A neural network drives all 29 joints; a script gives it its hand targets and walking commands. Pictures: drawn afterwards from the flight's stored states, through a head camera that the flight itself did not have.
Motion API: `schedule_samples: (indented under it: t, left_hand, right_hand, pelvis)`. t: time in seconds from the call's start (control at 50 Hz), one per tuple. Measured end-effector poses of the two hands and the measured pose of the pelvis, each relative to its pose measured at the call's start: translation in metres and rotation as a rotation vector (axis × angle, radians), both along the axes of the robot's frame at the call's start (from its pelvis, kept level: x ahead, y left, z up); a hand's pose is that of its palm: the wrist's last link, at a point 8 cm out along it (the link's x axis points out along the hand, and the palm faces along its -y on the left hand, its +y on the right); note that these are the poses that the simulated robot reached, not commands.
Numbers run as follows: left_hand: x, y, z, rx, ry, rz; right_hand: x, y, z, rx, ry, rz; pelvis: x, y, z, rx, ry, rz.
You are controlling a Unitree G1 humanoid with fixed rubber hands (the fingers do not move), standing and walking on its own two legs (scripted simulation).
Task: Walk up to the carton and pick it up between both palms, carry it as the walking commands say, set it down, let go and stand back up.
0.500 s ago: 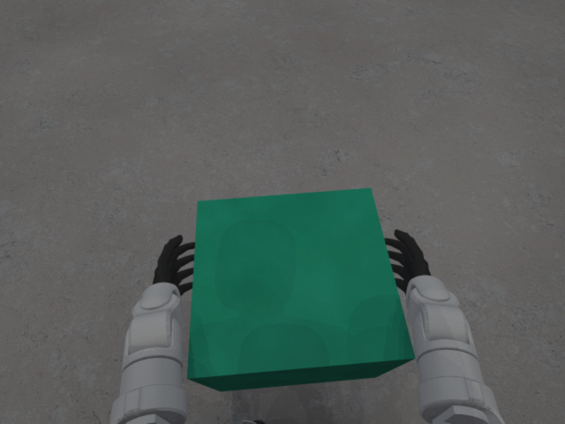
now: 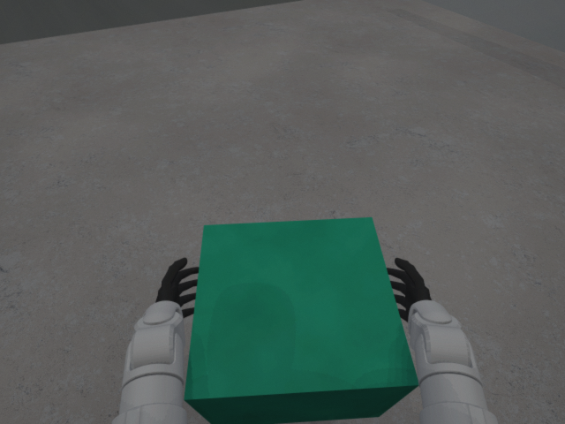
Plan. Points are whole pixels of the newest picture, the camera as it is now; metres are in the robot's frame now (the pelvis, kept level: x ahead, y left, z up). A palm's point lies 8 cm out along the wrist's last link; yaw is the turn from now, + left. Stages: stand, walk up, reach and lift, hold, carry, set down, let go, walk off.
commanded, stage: reach and lift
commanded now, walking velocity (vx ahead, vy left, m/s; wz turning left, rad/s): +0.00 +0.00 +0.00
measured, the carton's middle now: (293, 323) +0.32 +0.03 -0.06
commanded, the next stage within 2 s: hold in 1.58 s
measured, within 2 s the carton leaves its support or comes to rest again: neither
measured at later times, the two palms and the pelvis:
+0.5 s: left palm (164, 299) +0.28 +0.21 +0.06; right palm (432, 301) +0.31 -0.16 +0.06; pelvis +0.01 +0.00 +0.01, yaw +1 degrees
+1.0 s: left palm (177, 292) +0.30 +0.19 +0.05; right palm (443, 311) +0.30 -0.17 +0.05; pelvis +0.02 +0.01 +0.01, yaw +1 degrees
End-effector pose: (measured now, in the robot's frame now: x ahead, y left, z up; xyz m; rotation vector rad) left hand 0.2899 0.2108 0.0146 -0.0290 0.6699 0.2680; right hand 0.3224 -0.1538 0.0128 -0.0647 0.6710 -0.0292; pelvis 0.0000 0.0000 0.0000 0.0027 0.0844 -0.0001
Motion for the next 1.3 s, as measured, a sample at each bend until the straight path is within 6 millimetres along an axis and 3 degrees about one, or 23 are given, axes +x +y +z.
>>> schedule_samples:
  t: [0.46, 0.9, 1.3]
  left_hand:
    - [-0.009, -0.005, 0.044, 0.020, -0.045, -0.003]
    - [0.006, -0.018, 0.039, 0.026, -0.029, -0.079]
    - [0.001, -0.019, 0.037, 0.025, -0.035, -0.084]
  right_hand:
    - [-0.013, -0.004, 0.045, 0.004, -0.045, -0.018]
    - [-0.024, -0.017, 0.041, -0.001, -0.029, -0.090]
    - [-0.032, -0.018, 0.038, 0.007, -0.035, -0.102]
  pelvis:
    - [0.010, -0.004, 0.007, 0.003, -0.173, 0.016]
    - [0.016, 0.004, 0.007, -0.001, -0.169, 0.018]
    - [0.016, 0.006, 0.008, 0.000, -0.163, 0.020]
